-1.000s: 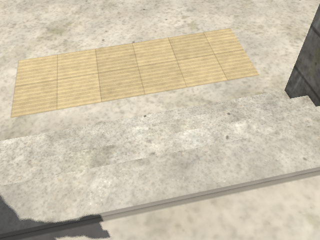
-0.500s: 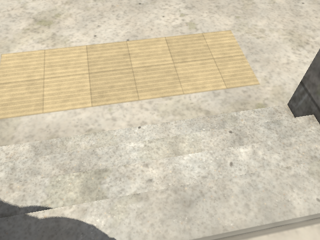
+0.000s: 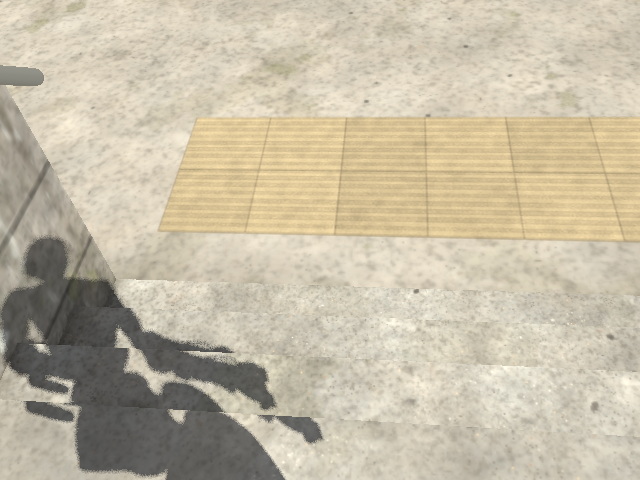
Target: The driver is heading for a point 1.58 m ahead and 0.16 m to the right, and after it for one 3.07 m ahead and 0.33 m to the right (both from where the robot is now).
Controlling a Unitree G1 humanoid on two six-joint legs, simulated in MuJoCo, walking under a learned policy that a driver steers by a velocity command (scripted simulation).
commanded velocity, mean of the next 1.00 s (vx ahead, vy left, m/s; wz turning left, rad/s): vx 0.00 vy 0.00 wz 0.10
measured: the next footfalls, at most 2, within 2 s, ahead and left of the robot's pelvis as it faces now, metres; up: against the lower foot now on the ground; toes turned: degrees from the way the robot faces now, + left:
left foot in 0.30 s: -0.01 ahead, +0.12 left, +0.00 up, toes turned +0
left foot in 1.78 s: +0.36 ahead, +0.04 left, +0.00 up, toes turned +6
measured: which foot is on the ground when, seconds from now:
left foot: up 0.00-0.28, down 0.30-1.00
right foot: down 0.00-1.00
